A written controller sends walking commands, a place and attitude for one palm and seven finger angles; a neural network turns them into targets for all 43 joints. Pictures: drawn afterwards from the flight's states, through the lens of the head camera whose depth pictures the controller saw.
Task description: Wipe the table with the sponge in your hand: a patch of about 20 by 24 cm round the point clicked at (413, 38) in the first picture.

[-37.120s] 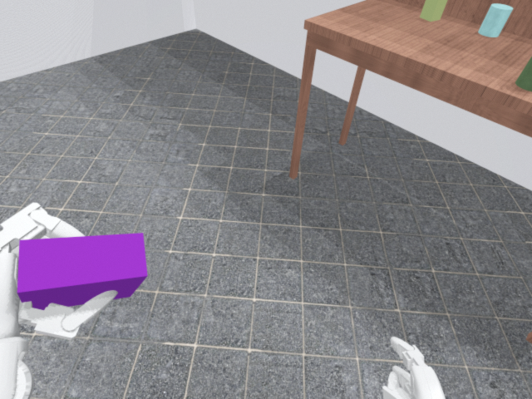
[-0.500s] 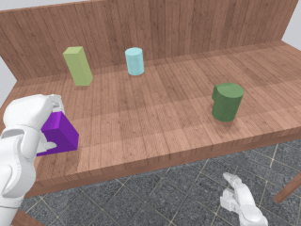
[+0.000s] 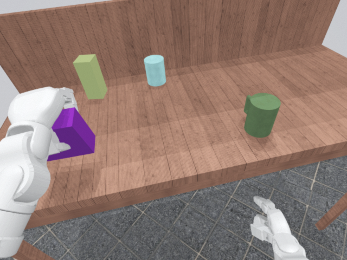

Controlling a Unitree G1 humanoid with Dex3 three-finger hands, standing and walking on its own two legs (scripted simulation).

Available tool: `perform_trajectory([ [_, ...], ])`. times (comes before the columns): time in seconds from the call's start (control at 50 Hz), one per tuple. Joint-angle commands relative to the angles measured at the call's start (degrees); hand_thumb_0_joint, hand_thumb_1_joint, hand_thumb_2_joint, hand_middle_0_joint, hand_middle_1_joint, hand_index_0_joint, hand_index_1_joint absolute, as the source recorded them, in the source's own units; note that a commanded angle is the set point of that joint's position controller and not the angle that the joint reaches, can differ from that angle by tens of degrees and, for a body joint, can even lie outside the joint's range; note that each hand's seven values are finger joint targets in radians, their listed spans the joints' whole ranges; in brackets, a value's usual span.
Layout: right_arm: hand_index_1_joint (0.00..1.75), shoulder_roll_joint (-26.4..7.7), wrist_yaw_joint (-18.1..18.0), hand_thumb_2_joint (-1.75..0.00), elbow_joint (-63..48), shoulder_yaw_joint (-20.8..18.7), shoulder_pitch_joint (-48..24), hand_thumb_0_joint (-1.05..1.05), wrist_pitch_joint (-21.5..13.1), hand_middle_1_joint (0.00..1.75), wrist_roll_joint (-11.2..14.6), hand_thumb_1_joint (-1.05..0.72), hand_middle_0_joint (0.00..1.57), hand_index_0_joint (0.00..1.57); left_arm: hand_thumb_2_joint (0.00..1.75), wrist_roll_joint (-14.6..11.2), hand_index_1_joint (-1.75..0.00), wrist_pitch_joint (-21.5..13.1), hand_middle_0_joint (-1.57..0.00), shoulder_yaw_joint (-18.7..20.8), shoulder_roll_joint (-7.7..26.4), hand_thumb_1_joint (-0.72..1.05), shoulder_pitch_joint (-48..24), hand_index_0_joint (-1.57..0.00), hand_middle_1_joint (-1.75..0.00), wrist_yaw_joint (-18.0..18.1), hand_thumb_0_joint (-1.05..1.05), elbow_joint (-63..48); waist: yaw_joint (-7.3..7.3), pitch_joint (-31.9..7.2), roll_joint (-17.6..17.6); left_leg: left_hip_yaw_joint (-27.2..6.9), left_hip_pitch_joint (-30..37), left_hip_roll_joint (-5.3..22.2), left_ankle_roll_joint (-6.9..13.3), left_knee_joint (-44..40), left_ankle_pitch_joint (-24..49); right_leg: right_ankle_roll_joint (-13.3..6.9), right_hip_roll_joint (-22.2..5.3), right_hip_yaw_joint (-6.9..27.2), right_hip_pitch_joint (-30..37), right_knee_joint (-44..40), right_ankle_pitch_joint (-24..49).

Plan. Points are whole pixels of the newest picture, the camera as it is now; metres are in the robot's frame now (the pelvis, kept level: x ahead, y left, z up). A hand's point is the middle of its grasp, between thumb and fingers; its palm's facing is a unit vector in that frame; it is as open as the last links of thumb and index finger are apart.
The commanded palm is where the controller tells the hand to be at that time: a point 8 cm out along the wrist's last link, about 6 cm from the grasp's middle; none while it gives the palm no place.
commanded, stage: lift the sponge slowly off the table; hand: left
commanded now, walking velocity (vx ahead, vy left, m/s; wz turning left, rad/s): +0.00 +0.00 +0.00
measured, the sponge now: (64, 140) +0.29 +0.30 +0.16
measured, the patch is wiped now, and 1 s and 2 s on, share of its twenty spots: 1.00 1.00 1.00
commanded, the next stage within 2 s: bring the sponge back beside the body in 0.36 s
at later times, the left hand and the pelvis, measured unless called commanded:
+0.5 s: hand (58, 115) +0.30 +0.29 +0.22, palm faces +0.15 -0.07 -0.99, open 9.2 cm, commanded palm +0.24 +0.29 +0.30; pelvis +0.01 +0.00 +0.00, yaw +0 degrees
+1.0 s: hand (53, 137) +0.25 +0.28 +0.21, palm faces +0.18 -0.11 -0.98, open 9.2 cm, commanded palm +0.20 +0.28 +0.29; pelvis +0.00 +0.00 +0.00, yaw +0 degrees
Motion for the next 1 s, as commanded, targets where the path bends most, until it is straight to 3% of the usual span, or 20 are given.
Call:
perform_trajectory([
  [0.0,0.3,-5.46,-0.56,-0.9,-10.6,-2.16,-13.58,0.0,-3.57,0.3,-0.21,-0.9,0.2,0.2,1.3,2.45,-1.6,0.51,-1.2,9.31,15.88,0.1,-21.64,-1.2,-1.6,1.82,0.0,-7.14,0.04,-12.08,-1.64,-2.18,3.78,-0.13,0.09,-2.67,7.17,-2.63,-0.26,3.45,1.03,-4.96,4.45],
  [0.06,0.3,-5.69,-0.61,-0.9,-11.24,-2.37,-15.6,0.0,-3.97,0.3,0.31,-0.9,0.2,0.2,1.3,2.49,-1.6,0.14,-1.2,10.9,18.11,0.1,-23.96,-1.2,-1.6,1.32,0.0,-9.75,-0.08,-13.42,-0.32,-3.36,4.36,0.08,0.11,-3.07,6.12,-3.25,0.45,5.76,1.41,-4.98,3.52],
  [0.18,0.3,-5.37,-0.48,-0.9,-11.38,-2.01,-13.82,0.0,-3.96,0.3,-0.37,-0.9,0.2,0.2,1.3,2.45,-1.6,0.69,-1.2,10.84,18.56,0.1,-25.01,-1.2,-1.6,0.63,0.0,-12.18,0.94,-17.61,0.51,-2.6,4.86,-0.4,0.15,-1.76,11.37,-2.94,-0.78,3.64,4.43,-3.06,9.4],
  [0.22,0.3,-5.61,-0.38,-0.9,-10.86,-2.05,-13.29,0.0,-3.23,0.3,-0.25,-0.9,0.2,0.2,1.3,1.8,-1.6,1.13,-1.2,10.74,17.93,0.1,-22.53,-1.2,-1.6,0.05,0.0,-8.69,0.52,-13.9,-2.06,-2.47,4.19,-0.13,0.1,-1.99,10.81,-2.52,-0.55,3.09,2.5,-4.14,9.29],
  [0.26,0.3,-5.72,-0.42,-0.9,-11.59,-2.27,-15.34,0.0,-3.45,0.3,0.18,-0.9,0.2,0.2,1.3,1.67,-1.6,1.45,-1.2,12.11,19.13,0.1,-22.76,-1.2,-1.6,-0.29,0.0,-9.91,0.33,-14.79,-1.93,-3.03,4.72,0.11,0.17,-1.8,10.33,-3.13,0.11,5.89,2.56,-4.03,8.89],
  [0.32,0.3,-5.62,-0.28,-0.9,-11.43,-1.84,-13.28,0.0,-2.5,0.3,0.05,-0.9,0.2,0.2,1.3,1.41,-1.6,1.91,-1.2,9.41,16.41,0.1,-21.93,-1.2,-1.6,-1.33,0.0,-8.07,0.35,-13.95,-2.67,-2.17,4.26,-0.04,0.15,-1.85,11.9,-2.25,-0.6,2.42,2.33,-3.83,10.73],
  [0.38,0.3,-5.62,-0.1,-0.9,-12.47,-1.86,-13.35,0.0,-2.75,0.3,-0.1,-0.9,0.2,0.2,1.3,1.67,-1.6,2.15,-1.2,11.17,18.18,0.1,-21.58,-1.2,-1.6,-1.8,0.0,-12.51,1.25,-17.84,-0.56,-2.23,4.75,-0.26,0.25,-1.06,14.59,-2.63,-0.95,2.77,4.73,-2.23,13.59],
  [0.5,0.3,-4.69,-0.04,-0.9,-13.04,-1.7,-13.54,0.0,-2.59,0.3,-0.28,-0.9,0.2,0.2,1.3,1.64,-1.6,1.66,-1.2,9.98,16.1,0.1,-18.22,-1.2,-1.6,-1.64,0.0,-16.35,0.76,-15.43,-0.9,-2.07,5.56,-0.02,0.44,-1.0,14.21,-2.37,-0.52,2.18,2.47,-2.72,12.16],
  [0.56,0.3,-4.96,0.28,-0.9,-13.59,-2.0,-15.86,0.0,-2.82,0.3,0.03,-0.9,0.2,0.2,1.3,1.58,-1.6,1.37,-1.2,13.64,19.23,0.1,-17.92,-1.2,-1.6,-0.15,0.0,-21.49,1.16,-17.2,0.59,-3.2,6.14,0.31,0.25,-1.23,14.55,-3.41,0.44,5.59,4.02,-2.31,12.57],
  [0.58,0.3,-4.93,0.19,-0.9,-13.24,-1.85,-13.43,0.0,-2.63,0.3,-0.8,-0.9,0.2,0.2,1.3,2.17,-1.6,1.46,-1.2,14.81,20.57,0.1,-18.29,-1.2,-1.6,0.64,0.0,-21.0,2.28,-19.13,-0.5,-2.31,5.68,-0.27,0.34,-0.44,16.45,-3.04,-0.73,3.55,5.52,-1.43,14.17],
  [0.64,0.3,-4.87,0.55,-0.9,-12.83,-2.0,-13.76,0.0,-1.64,0.3,-0.59,-0.9,0.2,0.2,1.3,0.69,-1.6,1.85,-1.2,15.13,19.36,0.1,-14.12,-1.2,-1.6,1.33,0.0,-19.73,2.2,-15.7,-1.46,-1.78,5.44,-0.18,0.07,-0.62,15.3,-2.6,-0.41,3.54,3.53,-2.7,13.27],
  [0.66,0.3,-4.88,0.57,-0.9,-13.32,-2.15,-16.02,0.0,-2.22,0.3,-0.04,-0.9,0.2,0.2,1.3,0.25,-1.6,2.1,-1.2,15.96,19.73,0.1,-13.92,-1.2,-1.6,1.65,0.0,-20.95,1.7,-15.84,-1.32,-2.93,5.73,0.19,-0.02,-0.96,14.23,-3.4,0.46,6.58,3.6,-2.86,12.29],
  [0.7,0.3,-4.64,0.64,-0.9,-13.11,-1.91,-13.77,0.0,-1.63,0.3,-0.33,-0.9,0.2,0.2,1.3,-0.34,-1.6,2.63,-1.2,14.18,17.11,0.1,-11.32,-1.2,-1.6,1.7,0.0,-18.93,1.93,-14.34,-1.93,-1.63,5.03,-0.01,0.0,-0.61,14.9,-2.53,-0.36,3.27,2.8,-2.84,12.76],
  [0.76,0.3,-4.86,0.61,-0.9,-13.66,-2.04,-16.28,0.0,-1.68,0.3,0.56,-0.9,0.2,0.2,1.3,-1.8,-1.6,3.34,-1.2,14.18,16.3,0.1,-7.72,-1.2,-1.6,0.95,0.0,-20.38,1.19,-13.16,-1.2,-2.53,5.12,0.39,-0.06,-0.75,12.79,-2.73,0.41,6.2,1.58,-3.47,11.18],
  [0.82,0.3,-4.84,0.25,-0.9,-13.81,-1.57,-14.73,0.0,-1.14,0.3,0.32,-0.9,0.2,0.2,1.3,-2.61,-1.6,3.24,-1.2,11.54,14.1,0.1,-6.46,-1.2,-1.6,0.23,0.0,-20.27,0.97,-11.14,-2.84,-1.75,4.29,0.3,0.12,-0.69,10.72,-1.56,-0.62,3.04,0.25,-4.04,9.09],
  [0.86,0.3,-4.61,-0.14,-0.9,-14.4,-1.68,-17.09,0.0,-2.07,0.3,0.58,-0.9,0.2,0.2,1.3,-2.12,-1.6,3.01,-1.2,12.39,15.2,0.1,-7.63,-1.2,-1.6,0.44,0.0,-23.97,0.46,-12.31,-1.19,-2.66,5.16,0.55,0.11,-0.86,9.26,-2.38,0.13,6.34,0.22,-3.99,7.25],
  [0.9,0.3,-4.44,-0.62,-0.9,-14.23,-1.56,-14.95,0.0,-2.34,0.3,-0.17,-0.9,0.2,0.2,1.3,-1.35,-1.6,2.5,-1.2,12.1,15.69,0.1,-8.37,-1.2,-1.6,0.98,0.0,-23.76,1.21,-13.21,-1.21,-2.06,5.27,0.0,0.32,-0.37,10.36,-2.0,-0.58,3.56,0.68,-3.39,7.33],
  [0.94,0.3,-4.47,-0.86,-0.9,-13.76,-1.53,-15.0,0.0,-2.35,0.3,-0.42,-0.9,0.2,0.2,1.3,-0.87,-1.6,1.72,-1.2,12.72,16.77,0.1,-8.91,-1.2,-1.6,1.31,0.0,-24.55,1.31,-12.27,-1.52,-2.08,5.44,-0.03,0.35,-0.74,9.04,-1.9,-0.52,3.69,0.0,-4.12,5.51],
  [0.96,0.3,-4.52,-0.93,-0.9,-14.3,-1.73,-17.12,0.0,-3.15,0.3,-0.04,-0.9,0.2,0.2,1.3,-0.5,-1.6,1.6,-1.2,14.75,18.92,0.1,-9.95,-1.2,-1.6,1.99,0.0,-27.49,0.98,-13.46,0.19,-3.11,6.04,0.23,0.21,-1.02,7.64,-2.77,0.29,7.45,0.52,-4.32,3.64],
  [0.98,0.3,-4.57,-1.05,-0.9,-13.93,-1.45,-14.87,0.0,-3.12,0.3,-0.82,-0.9,0.2,0.2,1.3,0.53,-1.6,1.34,-1.2,15.46,20.62,0.1,-12.67,-1.2,-1.6,2.71,0.0,-27.28,2.07,-15.64,1.33,-2.53,5.61,-0.21,0.24,-0.56,9.26,-2.72,-0.69,4.94,2.05,-3.03,4.43],
])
